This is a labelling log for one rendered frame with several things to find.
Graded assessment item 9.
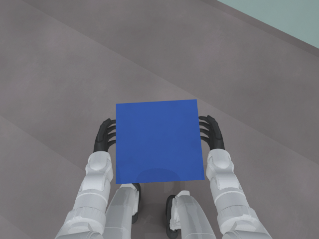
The right robot hand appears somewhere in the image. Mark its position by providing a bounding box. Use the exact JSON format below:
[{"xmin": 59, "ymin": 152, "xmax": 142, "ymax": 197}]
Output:
[{"xmin": 198, "ymin": 115, "xmax": 225, "ymax": 151}]

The right robot shin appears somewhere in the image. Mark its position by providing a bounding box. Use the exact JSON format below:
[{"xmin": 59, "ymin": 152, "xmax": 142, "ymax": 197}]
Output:
[{"xmin": 169, "ymin": 190, "xmax": 190, "ymax": 230}]

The left robot hand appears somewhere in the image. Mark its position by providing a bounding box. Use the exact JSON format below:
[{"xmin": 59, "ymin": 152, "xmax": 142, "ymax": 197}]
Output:
[{"xmin": 93, "ymin": 118, "xmax": 116, "ymax": 153}]

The carton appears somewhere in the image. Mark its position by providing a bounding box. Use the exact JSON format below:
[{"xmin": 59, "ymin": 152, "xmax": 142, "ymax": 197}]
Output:
[{"xmin": 116, "ymin": 99, "xmax": 205, "ymax": 184}]

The robot right forearm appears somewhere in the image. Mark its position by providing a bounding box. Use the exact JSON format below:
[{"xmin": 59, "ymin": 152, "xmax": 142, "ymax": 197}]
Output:
[{"xmin": 206, "ymin": 149, "xmax": 272, "ymax": 238}]

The robot right foot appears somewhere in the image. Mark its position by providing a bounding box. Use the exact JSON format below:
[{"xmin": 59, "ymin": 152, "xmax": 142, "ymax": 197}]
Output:
[{"xmin": 165, "ymin": 195, "xmax": 178, "ymax": 239}]

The robot left forearm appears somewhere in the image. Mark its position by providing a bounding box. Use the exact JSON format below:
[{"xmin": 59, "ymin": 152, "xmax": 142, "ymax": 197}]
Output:
[{"xmin": 55, "ymin": 151, "xmax": 113, "ymax": 239}]

